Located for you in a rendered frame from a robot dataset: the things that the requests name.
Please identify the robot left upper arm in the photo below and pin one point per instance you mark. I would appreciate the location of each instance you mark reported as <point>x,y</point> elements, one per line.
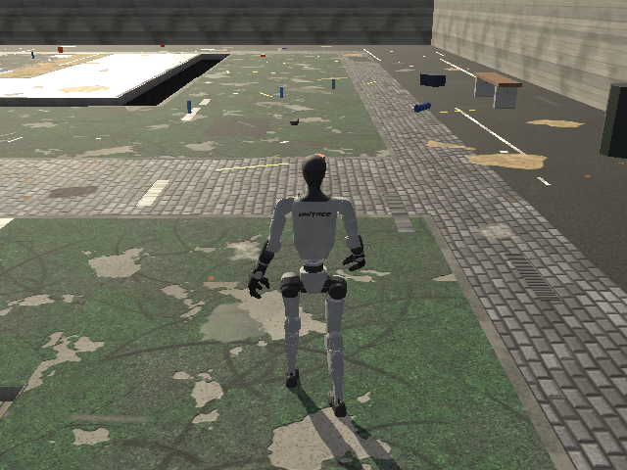
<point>278,220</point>

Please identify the robot left hand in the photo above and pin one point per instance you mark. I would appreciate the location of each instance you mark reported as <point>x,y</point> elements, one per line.
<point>253,284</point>

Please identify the robot right shin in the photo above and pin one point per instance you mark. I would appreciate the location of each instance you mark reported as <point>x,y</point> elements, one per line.
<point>335,361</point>

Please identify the robot left forearm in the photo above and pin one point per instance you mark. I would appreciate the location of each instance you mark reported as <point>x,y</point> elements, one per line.
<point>262,262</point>

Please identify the robot shin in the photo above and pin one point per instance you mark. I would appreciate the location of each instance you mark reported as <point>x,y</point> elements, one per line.
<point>291,347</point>
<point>335,361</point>

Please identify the robot left shin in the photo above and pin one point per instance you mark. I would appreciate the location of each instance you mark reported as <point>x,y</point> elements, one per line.
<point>291,347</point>

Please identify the robot right upper arm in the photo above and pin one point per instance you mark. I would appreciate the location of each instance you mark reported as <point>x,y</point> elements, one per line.
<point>344,206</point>

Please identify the robot right forearm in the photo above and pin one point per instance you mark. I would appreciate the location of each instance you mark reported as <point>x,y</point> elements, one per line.
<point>358,253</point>

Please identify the robot right hand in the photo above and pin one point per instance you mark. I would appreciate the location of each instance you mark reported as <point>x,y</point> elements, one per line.
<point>359,264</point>

